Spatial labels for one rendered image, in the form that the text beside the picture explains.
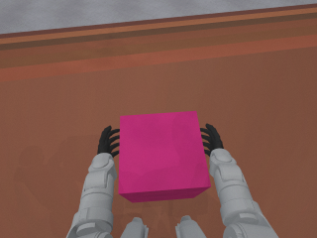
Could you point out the carton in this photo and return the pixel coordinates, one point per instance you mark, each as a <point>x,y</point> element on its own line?
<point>161,157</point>

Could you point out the right robot thigh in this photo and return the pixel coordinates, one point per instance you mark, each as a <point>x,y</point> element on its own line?
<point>188,229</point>

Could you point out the right robot upper arm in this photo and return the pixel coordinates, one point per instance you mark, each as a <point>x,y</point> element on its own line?
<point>245,230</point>

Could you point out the robot thigh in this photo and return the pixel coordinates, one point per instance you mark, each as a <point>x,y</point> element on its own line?
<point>188,229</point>
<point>135,230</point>

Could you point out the left robot forearm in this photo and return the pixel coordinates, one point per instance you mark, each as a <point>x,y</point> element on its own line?
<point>95,207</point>

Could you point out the right robot hand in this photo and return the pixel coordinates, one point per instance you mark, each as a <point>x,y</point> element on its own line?
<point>213,139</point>

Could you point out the right robot forearm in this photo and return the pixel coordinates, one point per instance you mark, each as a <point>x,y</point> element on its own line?
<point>237,204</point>

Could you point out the left robot hand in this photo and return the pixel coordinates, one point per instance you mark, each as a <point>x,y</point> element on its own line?
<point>105,142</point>

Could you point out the left robot thigh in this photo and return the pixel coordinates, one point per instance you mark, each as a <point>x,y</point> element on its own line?
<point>135,230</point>

